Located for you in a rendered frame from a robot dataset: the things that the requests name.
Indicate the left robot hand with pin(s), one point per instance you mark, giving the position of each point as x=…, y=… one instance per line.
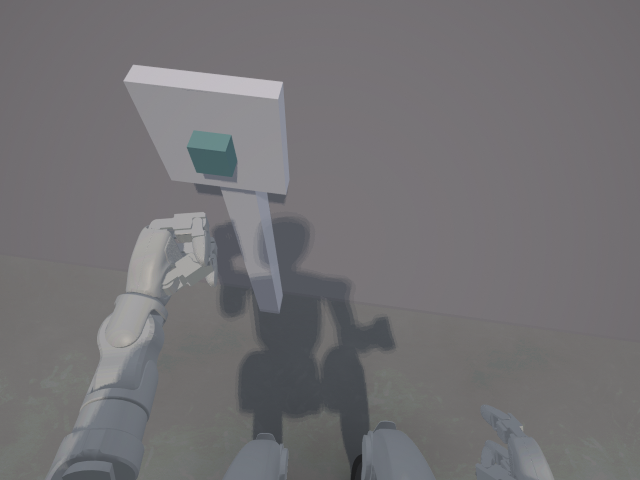
x=156, y=253

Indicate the robot left shin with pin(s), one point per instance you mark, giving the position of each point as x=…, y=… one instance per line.
x=265, y=436

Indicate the right robot hand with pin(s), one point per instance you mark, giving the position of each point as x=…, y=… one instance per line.
x=524, y=459

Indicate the left robot forearm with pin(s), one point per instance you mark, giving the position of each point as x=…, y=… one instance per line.
x=106, y=441

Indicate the button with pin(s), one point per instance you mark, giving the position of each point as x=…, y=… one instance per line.
x=212, y=153

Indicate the robot right thigh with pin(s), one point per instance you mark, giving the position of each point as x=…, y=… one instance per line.
x=389, y=454

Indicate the panel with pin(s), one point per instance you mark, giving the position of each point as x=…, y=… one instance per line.
x=172, y=103

